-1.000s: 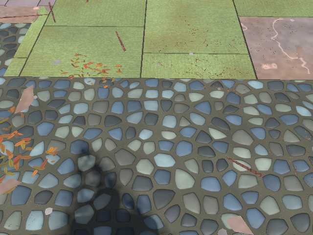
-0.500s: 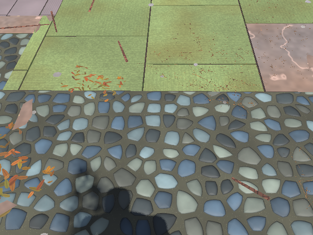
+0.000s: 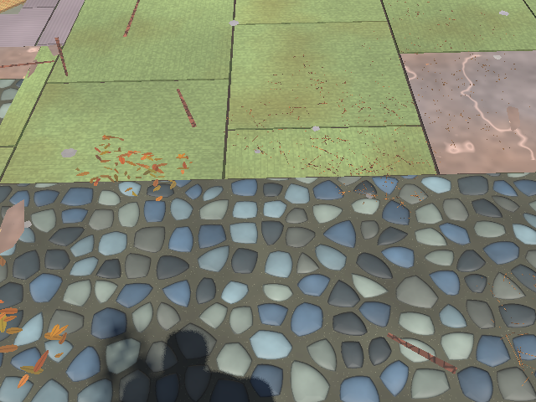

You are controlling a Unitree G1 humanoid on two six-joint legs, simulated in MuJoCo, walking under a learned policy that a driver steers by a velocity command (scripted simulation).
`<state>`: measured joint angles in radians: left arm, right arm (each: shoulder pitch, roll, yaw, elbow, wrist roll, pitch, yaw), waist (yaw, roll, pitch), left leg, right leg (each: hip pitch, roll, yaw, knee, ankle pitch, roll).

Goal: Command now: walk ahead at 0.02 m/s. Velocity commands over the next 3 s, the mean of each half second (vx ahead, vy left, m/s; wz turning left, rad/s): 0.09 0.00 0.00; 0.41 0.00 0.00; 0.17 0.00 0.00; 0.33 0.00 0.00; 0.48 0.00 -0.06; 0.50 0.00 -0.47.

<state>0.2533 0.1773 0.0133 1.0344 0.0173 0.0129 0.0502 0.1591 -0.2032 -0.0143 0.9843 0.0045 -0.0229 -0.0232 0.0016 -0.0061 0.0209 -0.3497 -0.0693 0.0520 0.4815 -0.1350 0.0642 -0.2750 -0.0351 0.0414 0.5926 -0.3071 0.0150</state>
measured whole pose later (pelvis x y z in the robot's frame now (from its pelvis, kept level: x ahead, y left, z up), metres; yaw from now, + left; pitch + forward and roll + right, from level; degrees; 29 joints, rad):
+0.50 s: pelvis +0.08 -0.01 +0.00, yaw +1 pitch +0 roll +0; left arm 0.42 0.19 0.05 1.08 -0.02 -0.08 0.02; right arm 0.21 -0.20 -0.02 1.05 0.03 -0.08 0.00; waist 0.03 -0.02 0.00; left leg -0.39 0.00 0.05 0.75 -0.42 0.10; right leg -0.08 0.00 0.00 0.45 -0.38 -0.01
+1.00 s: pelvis +0.30 +0.02 +0.01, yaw +1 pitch +2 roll +1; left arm -0.01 0.22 0.04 0.86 -0.02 -0.09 -0.03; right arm 0.45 -0.20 -0.02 1.08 0.01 -0.09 -0.01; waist -0.09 -0.04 0.02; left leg 0.13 -0.05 0.05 0.16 -0.32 0.05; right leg -0.66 -0.08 -0.02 0.58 0.07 -0.04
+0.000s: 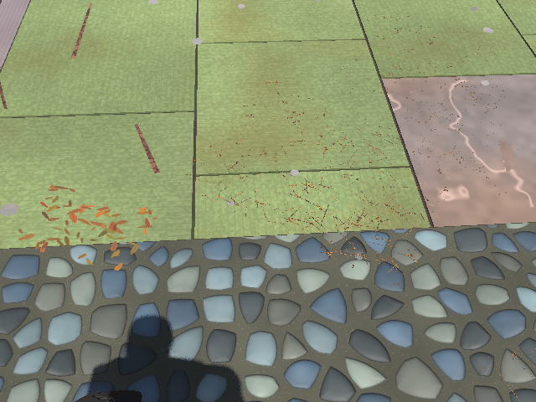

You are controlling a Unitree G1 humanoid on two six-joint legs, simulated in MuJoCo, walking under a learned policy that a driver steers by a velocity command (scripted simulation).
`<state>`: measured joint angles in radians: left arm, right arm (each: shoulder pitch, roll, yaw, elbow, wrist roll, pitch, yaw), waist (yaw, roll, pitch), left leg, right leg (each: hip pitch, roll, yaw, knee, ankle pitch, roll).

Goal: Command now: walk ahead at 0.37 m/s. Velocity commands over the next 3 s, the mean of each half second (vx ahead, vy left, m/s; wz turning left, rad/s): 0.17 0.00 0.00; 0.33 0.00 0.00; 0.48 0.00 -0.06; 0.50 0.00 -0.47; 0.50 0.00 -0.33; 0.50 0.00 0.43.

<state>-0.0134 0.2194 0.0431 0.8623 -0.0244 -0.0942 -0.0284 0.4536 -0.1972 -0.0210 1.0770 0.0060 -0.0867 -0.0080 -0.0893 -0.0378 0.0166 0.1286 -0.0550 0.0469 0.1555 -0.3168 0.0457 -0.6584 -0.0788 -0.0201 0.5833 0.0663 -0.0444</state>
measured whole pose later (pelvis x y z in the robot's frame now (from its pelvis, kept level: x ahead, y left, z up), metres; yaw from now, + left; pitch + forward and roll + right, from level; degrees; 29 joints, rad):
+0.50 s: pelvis +0.17 -0.03 +0.00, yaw +1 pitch +0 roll -2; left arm 0.17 0.21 0.02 1.00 0.01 -0.05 0.01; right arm 0.19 -0.20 -0.04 1.00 -0.01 0.00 -0.05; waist 0.00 0.01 -0.01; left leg -0.33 0.07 -0.03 0.55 -0.23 -0.02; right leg -0.30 0.05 -0.09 0.45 -0.17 -0.05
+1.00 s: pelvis +0.32 -0.04 +0.01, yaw +0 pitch +2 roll +0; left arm 0.44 0.19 0.03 1.07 0.00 -0.08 0.00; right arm 0.08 -0.24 -0.07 0.95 0.02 -0.09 0.01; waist 0.07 0.02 -0.02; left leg -0.66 0.09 0.01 0.82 -0.08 0.04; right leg -0.01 0.02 -0.05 0.23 -0.27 -0.04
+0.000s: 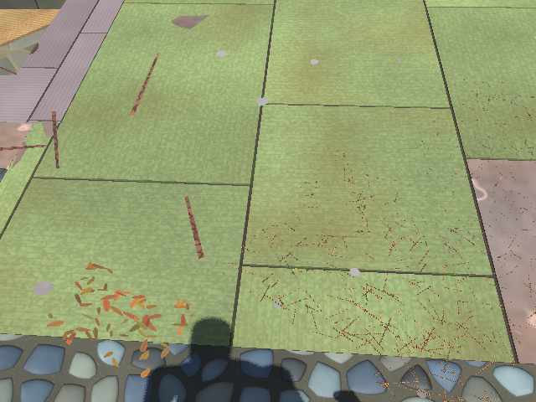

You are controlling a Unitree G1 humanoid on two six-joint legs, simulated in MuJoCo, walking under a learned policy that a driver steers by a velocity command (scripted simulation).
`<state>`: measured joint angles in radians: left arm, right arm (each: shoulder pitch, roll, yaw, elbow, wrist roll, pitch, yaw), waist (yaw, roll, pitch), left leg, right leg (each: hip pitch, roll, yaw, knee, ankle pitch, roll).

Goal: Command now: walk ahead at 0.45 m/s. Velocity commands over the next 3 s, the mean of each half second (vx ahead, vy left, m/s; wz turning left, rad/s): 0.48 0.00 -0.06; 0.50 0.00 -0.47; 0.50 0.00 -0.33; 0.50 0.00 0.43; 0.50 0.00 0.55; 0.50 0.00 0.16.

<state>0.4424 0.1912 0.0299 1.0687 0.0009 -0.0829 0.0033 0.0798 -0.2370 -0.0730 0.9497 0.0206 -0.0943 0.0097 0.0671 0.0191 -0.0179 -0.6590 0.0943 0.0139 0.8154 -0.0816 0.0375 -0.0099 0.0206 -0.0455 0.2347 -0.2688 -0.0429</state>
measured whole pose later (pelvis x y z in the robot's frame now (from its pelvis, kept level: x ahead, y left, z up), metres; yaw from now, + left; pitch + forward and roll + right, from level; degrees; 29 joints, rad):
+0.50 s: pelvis +0.27 +0.07 +0.00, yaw -2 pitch +1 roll +2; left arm 0.14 0.26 0.08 0.93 -0.02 -0.07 0.01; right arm 0.31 -0.23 -0.06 1.03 -0.02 -0.11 0.01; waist -0.04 -0.04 0.00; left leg -0.09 -0.07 0.11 0.24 -0.16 0.07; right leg -0.72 -0.13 0.08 0.96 -0.07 -0.04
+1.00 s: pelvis +0.55 -0.04 +0.00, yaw -18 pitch +2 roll +0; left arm 0.28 0.24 0.08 0.84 -0.01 -0.07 -0.02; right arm 0.11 -0.28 -0.07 0.84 0.00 -0.12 -0.01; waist 0.02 0.02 0.03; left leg -0.62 0.12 -0.06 1.05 -0.27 -0.02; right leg -0.24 0.11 0.04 0.37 -0.15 -0.11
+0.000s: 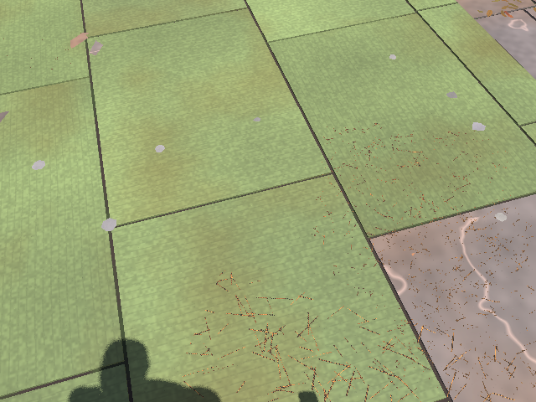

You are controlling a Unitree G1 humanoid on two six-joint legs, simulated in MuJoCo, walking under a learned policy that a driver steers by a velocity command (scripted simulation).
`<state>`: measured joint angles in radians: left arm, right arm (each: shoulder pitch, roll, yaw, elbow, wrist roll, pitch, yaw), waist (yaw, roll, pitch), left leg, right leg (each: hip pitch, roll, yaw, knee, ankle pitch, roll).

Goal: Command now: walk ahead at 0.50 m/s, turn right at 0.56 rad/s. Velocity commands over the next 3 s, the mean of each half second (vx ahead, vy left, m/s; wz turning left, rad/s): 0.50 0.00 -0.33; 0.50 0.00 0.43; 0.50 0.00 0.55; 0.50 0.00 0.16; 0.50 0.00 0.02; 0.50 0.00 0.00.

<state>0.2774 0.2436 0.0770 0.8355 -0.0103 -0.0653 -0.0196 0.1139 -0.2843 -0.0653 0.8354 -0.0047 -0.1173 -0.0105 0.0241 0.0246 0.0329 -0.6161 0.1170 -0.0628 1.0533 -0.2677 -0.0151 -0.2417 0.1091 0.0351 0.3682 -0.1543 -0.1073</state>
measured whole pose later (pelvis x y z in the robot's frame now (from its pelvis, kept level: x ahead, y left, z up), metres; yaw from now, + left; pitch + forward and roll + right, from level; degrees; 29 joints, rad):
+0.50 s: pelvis +0.29 +0.05 +0.00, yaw -8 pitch +2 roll +0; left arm 0.18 0.28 0.06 0.72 0.01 -0.09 0.01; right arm 0.33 -0.26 -0.06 0.86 0.01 -0.09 0.02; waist -0.05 -0.03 0.01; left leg -0.24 -0.06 -0.05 0.36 -0.16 0.05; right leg -0.56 -0.05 0.05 0.96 -0.33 -0.02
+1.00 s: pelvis +0.53 -0.02 +0.00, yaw +8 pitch +2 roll -2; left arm 0.33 0.27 0.08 0.81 0.01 -0.10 0.00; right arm 0.19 -0.32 -0.08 0.70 0.02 -0.03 0.01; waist 0.06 0.06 0.00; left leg -0.70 0.10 -0.06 0.99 -0.15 -0.01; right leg -0.09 0.01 -0.13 0.28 -0.22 -0.02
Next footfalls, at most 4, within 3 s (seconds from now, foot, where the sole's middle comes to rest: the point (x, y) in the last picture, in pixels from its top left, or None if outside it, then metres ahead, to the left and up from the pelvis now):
0.26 left None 0.36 0.13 -0.78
0.72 right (349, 374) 0.53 -0.13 -0.78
1.22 left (231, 285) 0.78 0.18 -0.78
1.72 right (264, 193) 1.12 0.09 -0.78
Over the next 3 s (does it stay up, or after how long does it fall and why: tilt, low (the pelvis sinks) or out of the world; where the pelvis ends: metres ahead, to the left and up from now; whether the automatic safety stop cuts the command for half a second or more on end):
stays up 1.54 0.42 0.00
